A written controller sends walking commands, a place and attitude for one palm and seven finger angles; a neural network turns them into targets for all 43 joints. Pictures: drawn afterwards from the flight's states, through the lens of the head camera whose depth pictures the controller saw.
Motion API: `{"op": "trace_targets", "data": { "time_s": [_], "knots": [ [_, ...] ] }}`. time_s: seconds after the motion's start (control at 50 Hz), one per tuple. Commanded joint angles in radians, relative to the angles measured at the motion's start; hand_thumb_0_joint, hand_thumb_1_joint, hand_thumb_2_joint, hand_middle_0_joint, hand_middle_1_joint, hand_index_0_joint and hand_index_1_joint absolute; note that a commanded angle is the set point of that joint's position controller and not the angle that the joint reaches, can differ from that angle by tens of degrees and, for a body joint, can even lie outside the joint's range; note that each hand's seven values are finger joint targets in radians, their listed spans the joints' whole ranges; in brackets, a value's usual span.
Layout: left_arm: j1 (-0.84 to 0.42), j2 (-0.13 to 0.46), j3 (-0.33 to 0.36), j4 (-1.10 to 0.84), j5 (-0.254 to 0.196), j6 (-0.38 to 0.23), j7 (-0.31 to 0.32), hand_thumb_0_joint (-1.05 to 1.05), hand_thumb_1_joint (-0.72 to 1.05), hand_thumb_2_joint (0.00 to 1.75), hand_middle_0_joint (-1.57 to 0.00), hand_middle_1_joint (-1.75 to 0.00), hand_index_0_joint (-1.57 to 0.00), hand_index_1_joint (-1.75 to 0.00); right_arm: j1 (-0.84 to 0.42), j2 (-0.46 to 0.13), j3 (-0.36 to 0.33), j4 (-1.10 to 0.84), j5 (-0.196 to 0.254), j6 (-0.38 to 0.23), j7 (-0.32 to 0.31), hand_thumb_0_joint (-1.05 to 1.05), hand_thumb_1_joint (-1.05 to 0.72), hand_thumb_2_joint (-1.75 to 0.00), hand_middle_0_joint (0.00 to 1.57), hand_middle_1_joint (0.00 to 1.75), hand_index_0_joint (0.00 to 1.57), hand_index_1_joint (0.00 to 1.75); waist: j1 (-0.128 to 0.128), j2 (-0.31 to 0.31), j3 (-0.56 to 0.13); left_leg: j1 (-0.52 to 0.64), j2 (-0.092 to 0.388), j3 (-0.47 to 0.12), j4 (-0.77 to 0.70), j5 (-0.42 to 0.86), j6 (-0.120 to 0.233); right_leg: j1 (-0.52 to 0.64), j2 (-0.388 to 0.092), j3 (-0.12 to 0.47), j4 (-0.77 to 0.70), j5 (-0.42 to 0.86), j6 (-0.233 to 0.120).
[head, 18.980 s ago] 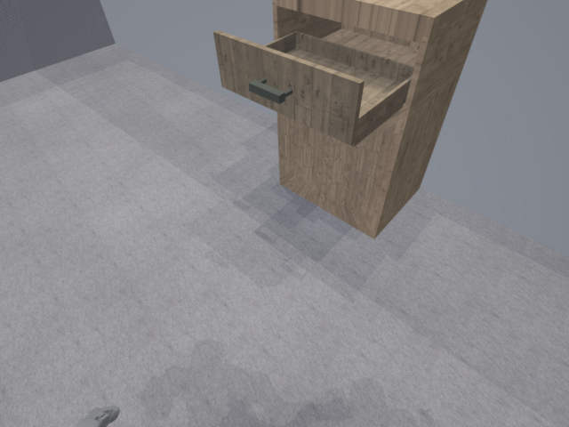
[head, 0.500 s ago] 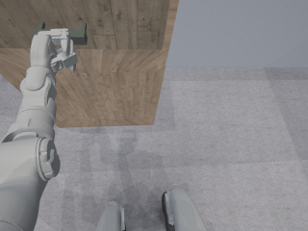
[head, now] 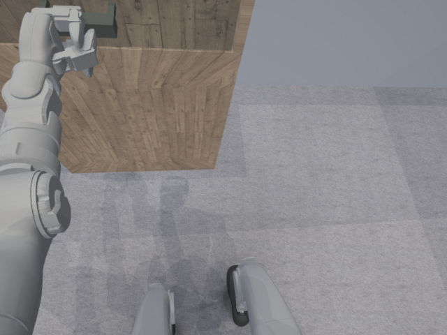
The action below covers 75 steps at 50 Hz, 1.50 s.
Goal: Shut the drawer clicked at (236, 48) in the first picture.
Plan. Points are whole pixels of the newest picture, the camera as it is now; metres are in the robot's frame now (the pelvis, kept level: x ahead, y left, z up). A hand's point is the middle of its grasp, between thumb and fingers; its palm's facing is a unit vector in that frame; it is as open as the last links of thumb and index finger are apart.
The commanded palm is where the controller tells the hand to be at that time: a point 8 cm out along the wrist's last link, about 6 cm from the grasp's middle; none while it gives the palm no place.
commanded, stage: pull the fist back off the drawer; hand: left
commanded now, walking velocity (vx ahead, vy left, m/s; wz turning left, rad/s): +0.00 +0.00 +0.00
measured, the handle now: (77, 15) +0.64 +0.16 +0.09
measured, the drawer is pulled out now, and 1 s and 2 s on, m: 0.00 0.00 0.00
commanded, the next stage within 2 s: draw the hand back to the body in 0.62 s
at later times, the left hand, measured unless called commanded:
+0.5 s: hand (97, 54) +0.56 +0.13 +0.09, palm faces -0.10 -0.99 -0.05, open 3.1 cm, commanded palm +0.53 +0.18 +0.09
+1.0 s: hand (54, 84) +0.47 +0.17 +0.13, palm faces -0.08 -1.00 -0.03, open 3.3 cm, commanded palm +0.44 +0.21 +0.14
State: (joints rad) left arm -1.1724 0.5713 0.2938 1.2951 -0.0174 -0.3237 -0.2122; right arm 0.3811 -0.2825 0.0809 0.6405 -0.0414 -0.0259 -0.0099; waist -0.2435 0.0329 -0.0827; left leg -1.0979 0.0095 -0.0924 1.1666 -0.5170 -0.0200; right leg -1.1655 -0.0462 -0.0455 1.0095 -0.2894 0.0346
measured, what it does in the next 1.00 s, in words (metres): rises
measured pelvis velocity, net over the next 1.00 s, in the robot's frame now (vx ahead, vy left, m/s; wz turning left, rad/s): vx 0.07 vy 0.00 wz -0.04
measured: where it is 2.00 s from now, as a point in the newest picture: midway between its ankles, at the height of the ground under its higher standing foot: (203, 326)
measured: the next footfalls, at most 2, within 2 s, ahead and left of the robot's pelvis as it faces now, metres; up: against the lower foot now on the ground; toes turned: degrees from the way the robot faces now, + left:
none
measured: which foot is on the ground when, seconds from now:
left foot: down 0.00-1.00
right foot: down 0.00-1.00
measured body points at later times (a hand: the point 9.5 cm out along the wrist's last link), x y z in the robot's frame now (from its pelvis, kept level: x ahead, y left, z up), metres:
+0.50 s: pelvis +0.01 +0.01 +0.01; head +0.16 +0.02 +0.43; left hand +0.56 +0.18 +0.09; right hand +0.00 -0.25 -0.10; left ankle +0.01 +0.13 -0.64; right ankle +0.09 -0.15 -0.64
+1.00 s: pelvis +0.07 +0.00 +0.05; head +0.15 +0.00 +0.49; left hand +0.47 +0.22 +0.13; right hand +0.14 -0.25 -0.06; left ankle +0.01 +0.13 -0.64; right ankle +0.09 -0.15 -0.64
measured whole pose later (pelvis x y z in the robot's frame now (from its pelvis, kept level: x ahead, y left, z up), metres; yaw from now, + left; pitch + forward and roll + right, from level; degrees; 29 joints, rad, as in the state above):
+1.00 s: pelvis +0.07 +0.00 +0.05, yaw -2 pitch +17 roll -2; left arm -0.36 0.31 0.27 0.53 -0.21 -0.25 -0.25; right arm 0.38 -0.27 0.01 0.52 0.03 0.04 0.03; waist -0.07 0.05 -0.15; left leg -0.65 0.03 -0.02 0.86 -0.52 -0.01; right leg -0.78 -0.03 0.01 0.79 -0.32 0.04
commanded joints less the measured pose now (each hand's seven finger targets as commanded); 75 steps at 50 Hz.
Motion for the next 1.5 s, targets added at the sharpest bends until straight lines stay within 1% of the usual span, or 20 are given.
{"op": "trace_targets", "data": {
  "time_s": [0.0, 0.18, 0.24, 0.28, 0.54, 0.6, 0.7, 0.76, 0.8, 0.84, 0.88, 0.96, 1.06, 1.2, 1.22, 1.24, 1.26, 1.32, 1.4, 1.48],
  "knots": [
    [-0.657, 0.153, 0.026, -0.254, -0.032, -0.068, 0.036, 0.00, 0.90, 0.90, -1.40, -1.60, -1.40, -1.60, 0.213, -0.184, -0.063, -0.028, -0.003, -0.016, -0.013, 0.00, -0.90, -0.90, 0.20, 0.30, 0.20, 0.30, -0.106, 0.180, -0.516, 0.260, -0.014, 0.029, -0.200, 0.126, 0.047, 0.319, 0.064, -0.003, -0.105, -0.041, -0.050],
    [-0.601, 0.147, 0.041, -0.234, -0.017, -0.061, 0.045, 0.00, 0.90, 0.90, -1.40, -1.60, -1.40, -1.60, 0.209, -0.187, -0.070, -0.046, -0.007, -0.003, 0.006, 0.00, -0.90, -0.90, 0.20, 0.30, 0.20, 0.30, -0.082, 0.145, -0.496, 0.230, -0.018, 0.031, -0.201, 0.077, 0.045, 0.308, 0.060, -0.003, -0.101, -0.072, -0.051],
    [-0.560, 0.156, 0.056, -0.264, -0.013, -0.073, 0.044, 0.00, 0.90, 0.90, -1.40, -1.60, -1.40, -1.60, 0.213, -0.185, -0.072, -0.058, -0.008, 0.003, 0.013, 0.00, -0.90, -0.90, 0.20, 0.30, 0.20, 0.30, -0.054, 0.169, -0.534, 0.278, -0.016, 0.026, -0.209, 0.125, 0.038, 0.322, 0.061, -0.009, -0.091, -0.044, -0.057],
    [-0.527, 0.101, 0.025, -0.279, -0.019, -0.074, 0.043, 0.00, 0.90, 0.90, -1.40, -1.60, -1.40, -1.60, 0.207, -0.180, -0.076, -0.065, -0.007, 0.010, 0.017, 0.00, -0.90, -0.90, 0.20, 0.30, 0.20, 0.30, -0.054, 0.148, -0.522, 0.298, -0.013, 0.025, -0.214, 0.146, 0.036, 0.320, 0.061, -0.012, -0.094, -0.032, -0.055],
    [-0.168, 0.117, 0.105, -0.428, -0.050, -0.113, 0.033, 0.00, 0.90, 0.90, -1.40, -1.60, -1.40, -1.60, 0.179, -0.160, -0.099, -0.124, 0.011, 0.056, 0.025, 0.00, -0.90, -0.90, 0.20, 0.30, 0.20, 0.30, 0.063, 0.080, -0.549, 0.338, -0.008, 0.077, -0.246, 0.337, 0.032, 0.532, 0.068, 0.001, -0.102, 0.161, -0.060],
    [-0.148, 0.080, 0.079, -0.426, -0.058, -0.114, 0.028, 0.00, 0.90, 0.90, -1.40, -1.60, -1.40, -1.60, 0.174, -0.153, -0.101, -0.127, 0.016, 0.063, 0.021, 0.00, -0.90, -0.90, 0.20, 0.30, 0.20, 0.30, 0.050, 0.048, -0.486, 0.318, -0.009, 0.086, -0.250, 0.342, 0.037, 0.542, 0.069, 0.004, -0.109, 0.189, -0.058],
    [-0.090, 0.072, 0.091, -0.465, -0.078, -0.125, 0.006, 0.00, 0.90, 0.90, -1.40, -1.60, -1.40, -1.60, 0.174, -0.149, -0.110, -0.127, 0.020, 0.068, 0.016, 0.00, -0.90, -0.90, 0.20, 0.30, 0.20, 0.30, 0.067, 0.069, -0.523, 0.353, -0.009, 0.097, -0.243, 0.442, 0.032, 0.594, 0.066, 0.014, -0.097, 0.298, -0.060],
    [0.119, 0.094, 0.120, -0.684, -0.114, -0.121, -0.020, 0.00, 0.90, 0.90, -1.40, -1.60, -1.40, -1.60, 0.156, -0.141, -0.125, -0.180, 0.035, 0.071, 0.023, 0.00, -0.90, -0.90, 0.20, 0.30, 0.20, 0.30, 0.151, 0.122, -0.686, 0.461, -0.004, 0.104, -0.279, 0.629, 0.024, 0.742, 0.060, 0.028, -0.107, 0.442, -0.069],
    [0.294, 0.030, 0.076, -0.835, -0.157, -0.095, -0.035, 0.00, 0.90, 0.90, -1.40, -1.60, -1.40, -1.60, 0.145, -0.122, -0.130, -0.214, 0.046, 0.058, 0.031, 0.00, -0.90, -0.90, 0.20, 0.30, 0.20, 0.30, 0.181, 0.132, -0.734, 0.494, 0.004, 0.104, -0.304, 0.762, 0.030, 0.820, 0.050, 0.041, -0.116, 0.551, -0.078],
    [0.429, -0.024, 0.050, -0.943, -0.193, -0.055, -0.043, 0.00, 0.90, 0.90, -1.40, -1.60, -1.40, -1.60, 0.120, -0.115, -0.133, -0.225, 0.056, 0.046, 0.039, 0.00, -0.90, -0.90, 0.20, 0.30, 0.20, 0.30, 0.188, 0.088, -0.678, 0.501, 0.011, 0.105, -0.337, 0.779, 0.034, 0.859, 0.048, 0.032, -0.145, 0.582, -0.073],
    [0.504, -0.039, 0.054, -0.947, -0.218, -0.005, -0.041, 0.00, 0.90, 0.90, -1.40, -1.60, -1.40, -1.60, 0.094, -0.123, -0.136, -0.226, 0.069, 0.044, 0.034, 0.00, -0.90, -0.90, 0.20, 0.30, 0.20, 0.30, 0.168, -0.031, -0.552, 0.433, 0.006, 0.120, -0.373, 0.636, 0.046, 0.898, 0.054, 0.026, -0.187, 0.555, -0.060],
    [0.549, -0.104, 0.003, -1.025, -0.226, 0.036, -0.032, 0.00, 0.90, 0.90, -1.40, -1.60, -1.40, -1.60, 0.033, -0.122, -0.125, -0.234, 0.080, 0.026, 0.016, 0.00, -0.90, -0.90, 0.20, 0.30, 0.20, 0.30, 0.152, -0.013, -0.399, 0.518, -0.002, 0.120, -0.427, 0.544, 0.035, 0.845, 0.066, -0.004, -0.245, 0.433, -0.049],
    [0.603, -0.131, -0.044, -1.159, -0.223, 0.026, -0.044, 0.00, 0.90, 0.90, -1.40, -1.60, -1.40, -1.60, -0.028, -0.105, -0.112, -0.238, 0.081, -0.015, 0.001, 0.00, -0.90, -0.90, 0.20, 0.30, 0.20, 0.30, 0.167, 0.090, -0.364, 0.639, -0.003, 0.104, -0.450, 0.593, 0.023, 0.849, 0.061, -0.011, -0.267, 0.413, -0.054],
    [0.760, -0.102, -0.006, -1.200, -0.260, 0.103, -0.083, 0.00, 0.90, 0.90, -1.40, -1.60, -1.40, -1.60, -0.144, -0.109, -0.083, -0.277, 0.090, -0.059, -0.015, 0.00, -0.90, -0.90, 0.20, 0.30, 0.20, 0.30, 0.206, 0.022, -0.214, 0.631, -0.014, 0.087, -0.533, 0.404, 0.021, 0.891, 0.055, -0.030, -0.320, 0.276, -0.061],
    [0.755, -0.052, -0.050, -1.330, -0.132, 0.104, 0.052, 0.00, 0.90, 0.90, -1.40, -1.60, -1.40, -1.60, -0.210, -0.095, -0.098, -0.269, 0.076, -0.046, -0.036, 0.00, -0.90, -0.90, 0.20, 0.30, 0.20, 0.30, 0.242, -0.002, -0.168, 0.651, -0.025, 0.097, -0.572, 0.380, 0.032, 0.901, 0.034, -0.002, -0.374, 0.199, -0.062],
    [0.832, -0.098, -0.052, -1.330, -0.116, 0.124, 0.122, 0.00, 0.90, 0.90, -1.40, -1.60, -1.40, -1.60, -0.209, -0.085, -0.096, -0.272, 0.072, -0.044, -0.046, 0.00, -0.90, -0.90, 0.20, 0.30, 0.20, 0.30, 0.230, -0.019, -0.147, 0.669, -0.017, 0.090, -0.595, 0.348, 0.029, 0.897, 0.033, -0.008, -0.390, 0.159, -0.061],
    [0.902, -0.146, -0.082, -1.349, -0.111, 0.144, 0.152, 0.00, 0.90, 0.90, -1.40, -1.60, -1.40, -1.60, -0.219, -0.079, -0.090, -0.281, 0.071, -0.047, -0.050, 0.00, -0.90, -0.90, 0.20, 0.30, 0.20, 0.30, 0.236, -0.038, -0.116, 0.669, -0.014, 0.087, -0.607, 0.340, 0.029, 0.899, 0.030, -0.011, -0.402, 0.149, -0.058],
    [1.028, -0.113, -0.060, -1.479, -0.085, 0.169, 0.217, 0.00, 0.90, 0.90, -1.40, -1.60, -1.40, -1.60, -0.238, -0.068, -0.081, -0.271, 0.065, -0.048, -0.063, 0.00, -0.90, -0.90, 0.20, 0.30, 0.20, 0.30, 0.263, -0.005, -0.156, 0.733, -0.010, 0.096, -0.640, 0.391, 0.034, 1.004, 0.024, -0.006, -0.435, 0.197, -0.060],
    [1.045, -0.097, -0.055, -1.593, -0.060, 0.184, 0.270, 0.00, 0.90, 0.90, -1.40, -1.60, -1.40, -1.60, -0.266, -0.063, -0.070, -0.247, 0.055, -0.061, -0.084, 0.00, -0.90, -0.90, 0.20, 0.30, 0.20, 0.30, 0.256, -0.023, -0.098, 0.783, -0.009, 0.095, -0.691, 0.375, 0.040, 1.035, 0.027, -0.005, -0.491, 0.185, -0.057],
    [1.070, -0.112, -0.060, -1.677, -0.039, 0.184, 0.299, 0.00, 0.90, 0.90, -1.40, -1.60, -1.40, -1.60, -0.275, -0.052, -0.064, -0.221, 0.050, -0.089, -0.097, 0.00, -0.90, -0.90, 0.20, 0.30, 0.20, 0.30, 0.265, 0.047, -0.073, 0.852, -0.012, 0.095, -0.741, 0.371, 0.037, 1.056, 0.028, -0.010, -0.528, 0.161, -0.057]
  ]
}}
